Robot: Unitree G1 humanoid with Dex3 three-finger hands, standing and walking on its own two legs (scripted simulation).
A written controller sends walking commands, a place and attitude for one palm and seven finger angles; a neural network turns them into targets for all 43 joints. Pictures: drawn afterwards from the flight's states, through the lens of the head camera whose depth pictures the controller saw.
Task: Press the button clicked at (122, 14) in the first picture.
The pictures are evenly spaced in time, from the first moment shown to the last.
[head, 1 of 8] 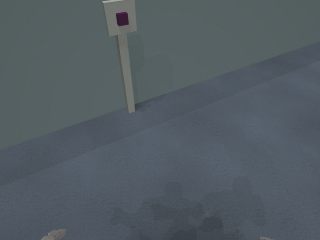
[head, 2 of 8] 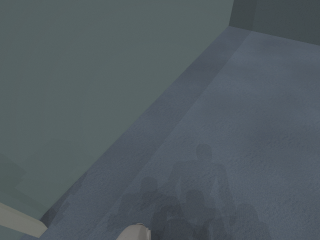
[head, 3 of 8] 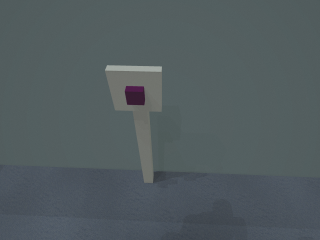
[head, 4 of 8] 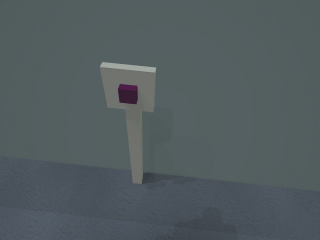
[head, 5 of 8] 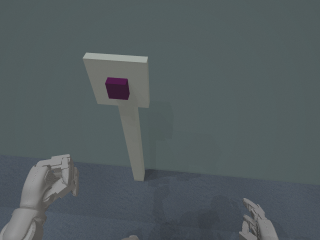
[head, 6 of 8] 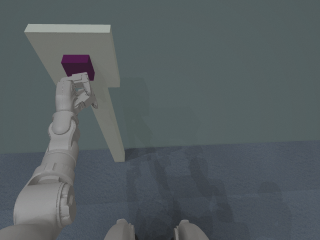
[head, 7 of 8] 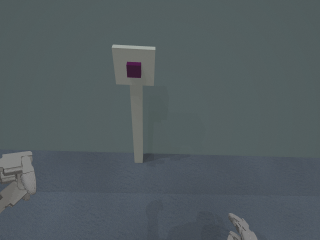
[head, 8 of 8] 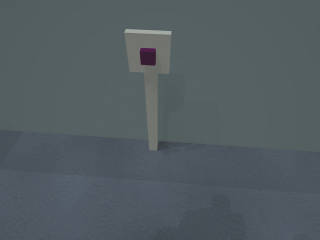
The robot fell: no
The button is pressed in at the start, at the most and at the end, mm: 0 12 0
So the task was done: yes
